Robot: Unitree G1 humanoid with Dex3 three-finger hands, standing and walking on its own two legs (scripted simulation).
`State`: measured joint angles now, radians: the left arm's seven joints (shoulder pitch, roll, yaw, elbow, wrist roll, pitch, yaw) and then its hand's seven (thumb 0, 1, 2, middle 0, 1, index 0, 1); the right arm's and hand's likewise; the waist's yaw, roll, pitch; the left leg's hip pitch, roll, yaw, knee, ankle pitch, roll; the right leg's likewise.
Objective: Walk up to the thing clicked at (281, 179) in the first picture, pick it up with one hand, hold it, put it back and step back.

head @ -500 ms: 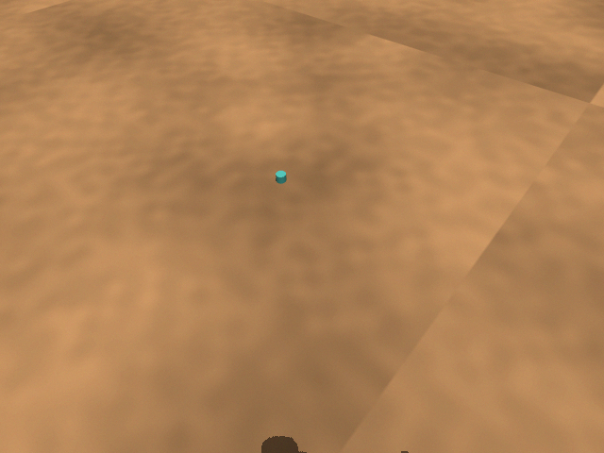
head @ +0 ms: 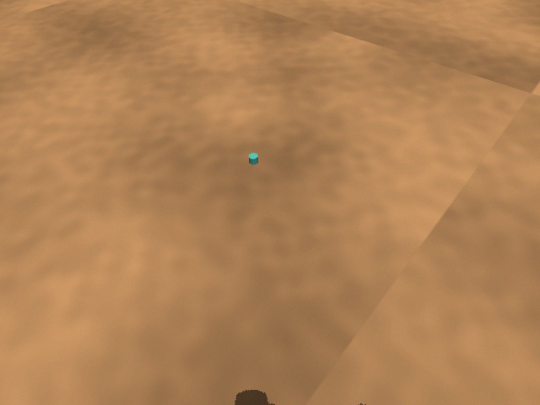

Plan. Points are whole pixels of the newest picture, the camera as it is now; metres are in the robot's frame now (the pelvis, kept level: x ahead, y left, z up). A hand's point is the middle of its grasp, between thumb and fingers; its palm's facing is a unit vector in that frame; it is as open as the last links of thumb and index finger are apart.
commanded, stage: stand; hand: left
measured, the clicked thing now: (253, 158) +1.42 +0.10 -0.76
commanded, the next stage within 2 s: walk up in 0.62 s
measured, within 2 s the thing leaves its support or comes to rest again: neither
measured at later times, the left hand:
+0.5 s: hand out of the picture +0.08 +0.25 -0.15, palm faces -0.03 -0.94 -0.35, open 7.4 cm
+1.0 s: hand (149, 397) +0.16 +0.22 -0.14, palm faces -0.04 -0.89 -0.45, open 7.4 cm
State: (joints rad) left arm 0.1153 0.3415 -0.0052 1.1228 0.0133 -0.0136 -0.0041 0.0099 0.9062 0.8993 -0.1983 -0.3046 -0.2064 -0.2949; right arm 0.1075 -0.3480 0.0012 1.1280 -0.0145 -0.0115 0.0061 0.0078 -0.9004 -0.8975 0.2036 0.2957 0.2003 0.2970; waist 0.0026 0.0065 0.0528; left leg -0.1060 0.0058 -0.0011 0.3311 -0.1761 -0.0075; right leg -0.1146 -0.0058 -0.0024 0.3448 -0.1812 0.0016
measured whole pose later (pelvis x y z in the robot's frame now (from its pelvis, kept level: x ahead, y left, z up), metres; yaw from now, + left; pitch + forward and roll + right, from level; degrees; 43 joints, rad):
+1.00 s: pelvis +0.08 -0.08 -0.03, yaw -4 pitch -4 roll -1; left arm 0.26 0.43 0.10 0.97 0.04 -0.06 -0.06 0.01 0.91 0.90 -0.20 -0.30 -0.21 -0.29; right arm 0.26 -0.47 -0.10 1.03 -0.05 0.00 0.05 0.01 -0.90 -0.90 0.20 0.30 0.20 0.30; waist 0.01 0.07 0.04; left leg -0.23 0.06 -0.05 0.93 -0.51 0.04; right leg -0.30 -0.02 -0.06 0.65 -0.27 -0.01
